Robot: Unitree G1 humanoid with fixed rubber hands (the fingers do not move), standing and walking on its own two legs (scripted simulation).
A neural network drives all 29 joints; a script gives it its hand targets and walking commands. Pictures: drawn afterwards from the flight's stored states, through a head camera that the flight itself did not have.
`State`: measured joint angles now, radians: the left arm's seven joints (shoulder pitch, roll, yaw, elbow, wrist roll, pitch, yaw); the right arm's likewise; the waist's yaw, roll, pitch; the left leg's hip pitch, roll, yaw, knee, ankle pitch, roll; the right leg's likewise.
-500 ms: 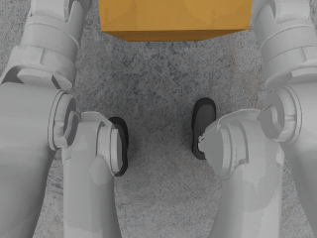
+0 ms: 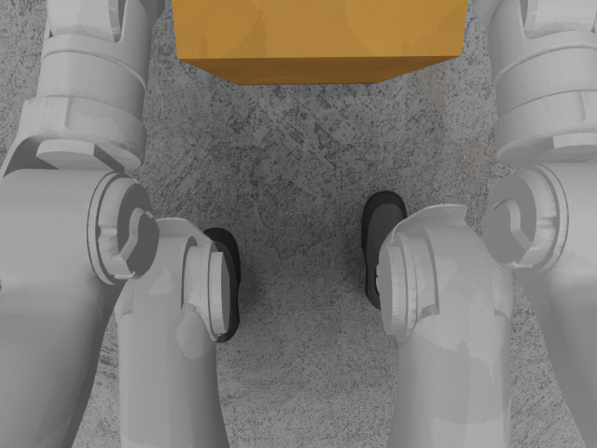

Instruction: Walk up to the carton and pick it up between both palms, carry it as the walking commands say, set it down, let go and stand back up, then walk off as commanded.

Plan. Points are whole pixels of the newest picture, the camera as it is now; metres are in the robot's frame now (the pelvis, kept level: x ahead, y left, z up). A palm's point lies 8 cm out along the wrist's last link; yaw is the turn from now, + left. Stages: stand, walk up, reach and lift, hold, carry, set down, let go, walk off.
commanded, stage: reach and lift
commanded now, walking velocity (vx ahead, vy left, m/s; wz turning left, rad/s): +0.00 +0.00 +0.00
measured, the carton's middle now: out of the picture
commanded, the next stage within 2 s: none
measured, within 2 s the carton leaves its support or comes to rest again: leaves its support in 0.40 s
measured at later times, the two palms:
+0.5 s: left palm out of the picture +0.59 +0.08 -0.13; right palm out of the picture +0.55 -0.22 -0.14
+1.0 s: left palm out of the picture +0.58 +0.08 -0.07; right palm out of the picture +0.55 -0.21 -0.08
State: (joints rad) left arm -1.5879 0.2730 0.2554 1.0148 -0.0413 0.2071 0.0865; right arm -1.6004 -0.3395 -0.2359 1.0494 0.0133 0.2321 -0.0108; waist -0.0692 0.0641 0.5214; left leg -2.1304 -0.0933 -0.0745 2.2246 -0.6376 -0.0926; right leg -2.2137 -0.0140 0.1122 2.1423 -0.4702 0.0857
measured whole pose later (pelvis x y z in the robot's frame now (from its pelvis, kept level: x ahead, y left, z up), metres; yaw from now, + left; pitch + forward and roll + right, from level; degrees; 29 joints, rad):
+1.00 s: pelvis -0.01 +0.00 +0.06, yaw -1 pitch +30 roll +1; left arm -1.55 0.18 0.39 0.78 0.11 0.35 0.10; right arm -1.53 -0.24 -0.32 0.76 -0.09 0.42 -0.10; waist -0.06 0.06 0.52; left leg -1.95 -0.07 -0.08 2.04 -0.61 -0.08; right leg -2.03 0.00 0.09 1.96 -0.45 0.08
